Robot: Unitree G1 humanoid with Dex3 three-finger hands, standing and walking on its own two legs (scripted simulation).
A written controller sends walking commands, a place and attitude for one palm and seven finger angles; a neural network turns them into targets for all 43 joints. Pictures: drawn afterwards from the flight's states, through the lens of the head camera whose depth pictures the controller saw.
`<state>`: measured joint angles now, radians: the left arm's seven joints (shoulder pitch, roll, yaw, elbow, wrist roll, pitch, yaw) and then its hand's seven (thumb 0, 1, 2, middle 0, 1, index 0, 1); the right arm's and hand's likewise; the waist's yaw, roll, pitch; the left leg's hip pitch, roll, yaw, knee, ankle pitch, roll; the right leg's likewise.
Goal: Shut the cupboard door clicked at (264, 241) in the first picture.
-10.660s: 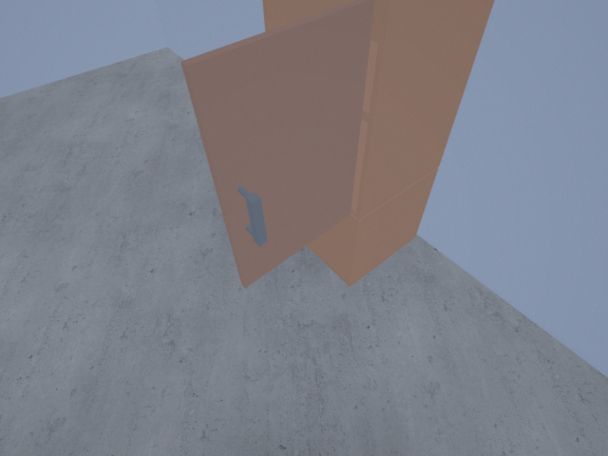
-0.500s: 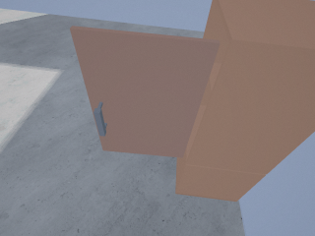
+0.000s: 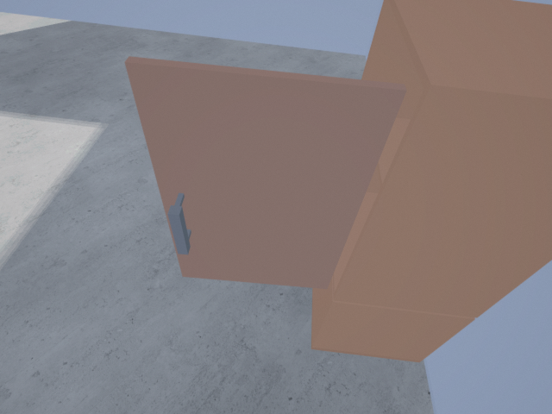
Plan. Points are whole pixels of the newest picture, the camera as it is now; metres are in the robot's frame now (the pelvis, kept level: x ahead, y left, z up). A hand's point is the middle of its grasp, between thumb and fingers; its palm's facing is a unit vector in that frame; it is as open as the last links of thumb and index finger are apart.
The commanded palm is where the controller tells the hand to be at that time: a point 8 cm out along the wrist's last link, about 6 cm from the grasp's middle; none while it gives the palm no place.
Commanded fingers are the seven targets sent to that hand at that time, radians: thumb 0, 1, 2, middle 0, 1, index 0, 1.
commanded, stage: come to a stop and stand still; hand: left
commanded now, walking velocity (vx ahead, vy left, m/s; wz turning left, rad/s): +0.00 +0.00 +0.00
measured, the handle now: (182, 224) +0.47 +0.22 -0.08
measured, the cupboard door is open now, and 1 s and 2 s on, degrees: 92 92 92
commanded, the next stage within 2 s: look again from close up in 0.18 s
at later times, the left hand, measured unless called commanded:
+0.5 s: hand out of the picture +0.00 +0.16 -0.18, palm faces -0.01 -0.98 -0.19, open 7.4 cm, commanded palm none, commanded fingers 0.00 0.90 0.90 -0.20 -0.30 -0.20 -0.30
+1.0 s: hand out of the picture +0.11 +0.17 -0.10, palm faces +0.24 -0.95 -0.22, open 7.2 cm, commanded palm +0.10 +0.19 -0.07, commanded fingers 0.00 0.90 0.90 -0.31 -0.42 -0.31 -0.42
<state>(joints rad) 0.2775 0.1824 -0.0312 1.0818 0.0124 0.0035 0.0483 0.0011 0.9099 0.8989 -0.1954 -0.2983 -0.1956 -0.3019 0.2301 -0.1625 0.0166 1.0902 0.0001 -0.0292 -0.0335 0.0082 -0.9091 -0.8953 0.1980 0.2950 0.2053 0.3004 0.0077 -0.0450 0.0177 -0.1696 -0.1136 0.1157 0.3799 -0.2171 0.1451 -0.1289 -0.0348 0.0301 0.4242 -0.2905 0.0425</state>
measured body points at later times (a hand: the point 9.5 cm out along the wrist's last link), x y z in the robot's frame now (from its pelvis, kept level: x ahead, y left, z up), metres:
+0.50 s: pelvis +0.01 -0.01 +0.00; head +0.02 +0.01 +0.45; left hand +0.00 +0.22 -0.17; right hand -0.01 -0.24 -0.15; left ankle +0.00 +0.02 -0.74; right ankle -0.04 -0.16 -0.74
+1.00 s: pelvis +0.00 -0.03 +0.00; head +0.01 -0.02 +0.45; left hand +0.10 +0.22 -0.08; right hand +0.04 -0.26 -0.13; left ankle +0.00 +0.02 -0.74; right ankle -0.03 -0.14 -0.71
